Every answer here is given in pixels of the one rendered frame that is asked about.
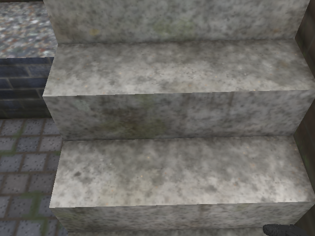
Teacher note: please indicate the right robot hand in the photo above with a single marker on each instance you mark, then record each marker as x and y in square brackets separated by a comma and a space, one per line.
[283, 230]

